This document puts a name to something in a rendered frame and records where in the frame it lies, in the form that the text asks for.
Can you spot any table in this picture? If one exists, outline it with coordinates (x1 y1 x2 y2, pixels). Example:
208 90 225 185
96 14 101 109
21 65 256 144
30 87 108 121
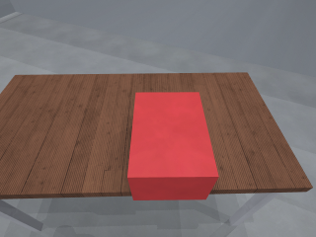
0 72 313 232

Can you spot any carton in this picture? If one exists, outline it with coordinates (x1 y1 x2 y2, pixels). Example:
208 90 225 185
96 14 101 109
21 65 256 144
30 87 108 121
127 92 219 200

